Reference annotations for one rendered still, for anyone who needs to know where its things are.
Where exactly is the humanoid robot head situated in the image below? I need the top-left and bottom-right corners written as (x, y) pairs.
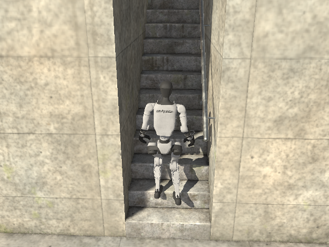
top-left (157, 81), bottom-right (174, 105)

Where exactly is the robot left forearm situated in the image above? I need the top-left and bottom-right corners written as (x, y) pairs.
top-left (139, 123), bottom-right (147, 137)

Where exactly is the robot right thigh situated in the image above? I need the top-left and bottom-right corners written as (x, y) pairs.
top-left (170, 142), bottom-right (182, 171)

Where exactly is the robot right hand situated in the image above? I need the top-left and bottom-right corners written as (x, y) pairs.
top-left (184, 135), bottom-right (195, 147)

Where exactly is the left robot upper arm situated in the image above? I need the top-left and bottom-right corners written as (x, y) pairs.
top-left (141, 103), bottom-right (155, 130)

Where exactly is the robot left hand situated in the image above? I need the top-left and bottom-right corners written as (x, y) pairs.
top-left (139, 135), bottom-right (151, 144)

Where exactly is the robot right forearm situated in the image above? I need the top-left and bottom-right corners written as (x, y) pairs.
top-left (184, 125), bottom-right (193, 140)

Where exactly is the right robot upper arm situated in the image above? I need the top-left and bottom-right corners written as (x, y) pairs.
top-left (176, 104), bottom-right (188, 133)

